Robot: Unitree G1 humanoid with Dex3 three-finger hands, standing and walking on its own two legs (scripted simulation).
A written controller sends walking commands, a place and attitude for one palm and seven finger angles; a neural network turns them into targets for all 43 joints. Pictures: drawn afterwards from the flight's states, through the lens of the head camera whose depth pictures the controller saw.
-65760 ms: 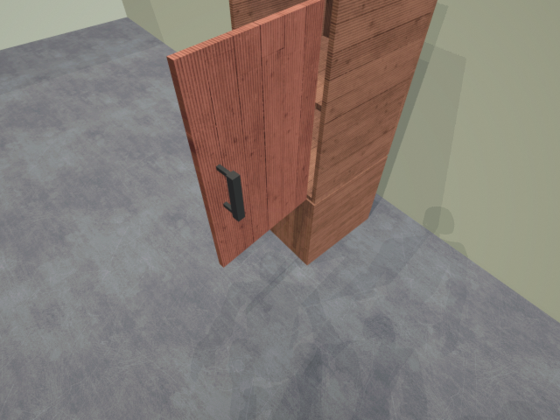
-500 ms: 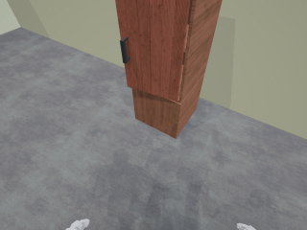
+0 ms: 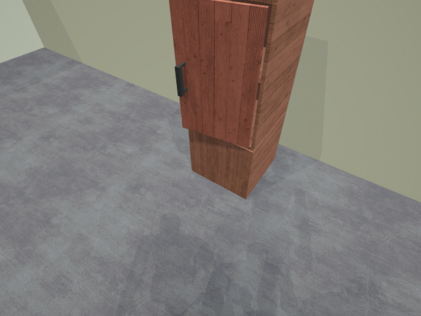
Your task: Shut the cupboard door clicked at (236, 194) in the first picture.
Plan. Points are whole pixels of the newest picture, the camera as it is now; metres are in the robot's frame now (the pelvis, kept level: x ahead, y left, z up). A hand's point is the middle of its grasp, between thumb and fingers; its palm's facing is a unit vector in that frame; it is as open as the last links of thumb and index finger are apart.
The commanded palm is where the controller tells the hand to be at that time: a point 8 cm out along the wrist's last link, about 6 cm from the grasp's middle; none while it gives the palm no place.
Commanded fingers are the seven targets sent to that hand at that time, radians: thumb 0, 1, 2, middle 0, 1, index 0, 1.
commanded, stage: let the arm hang, fingers relaxed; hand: left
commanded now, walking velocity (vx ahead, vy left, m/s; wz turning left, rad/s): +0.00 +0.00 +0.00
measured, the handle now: (182, 79) +1.01 +0.18 -0.06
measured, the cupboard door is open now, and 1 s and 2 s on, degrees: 8 8 8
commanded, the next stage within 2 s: look to check the result in 0.34 s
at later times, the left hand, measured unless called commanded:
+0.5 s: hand out of the picture +0.07 +0.21 -0.17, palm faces -0.03 -0.96 -0.27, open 7.3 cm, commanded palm none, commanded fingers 0.00 0.90 0.90 -0.20 -0.30 -0.20 -0.30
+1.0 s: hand out of the picture +0.10 +0.20 -0.16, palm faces -0.02 -0.96 -0.29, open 7.3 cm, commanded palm none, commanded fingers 0.00 0.90 0.90 -0.20 -0.30 -0.20 -0.30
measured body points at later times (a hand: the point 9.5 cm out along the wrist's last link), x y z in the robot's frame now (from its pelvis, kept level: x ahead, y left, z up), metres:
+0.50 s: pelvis +0.03 -0.01 +0.00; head +0.04 -0.01 +0.45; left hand +0.07 +0.26 -0.15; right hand +0.05 -0.29 -0.14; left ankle +0.08 +0.08 -0.74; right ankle +0.00 -0.12 -0.74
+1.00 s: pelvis +0.06 -0.02 +0.01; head +0.07 -0.02 +0.46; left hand +0.11 +0.25 -0.14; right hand +0.13 -0.29 -0.14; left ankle +0.08 +0.08 -0.74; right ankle +0.00 -0.12 -0.74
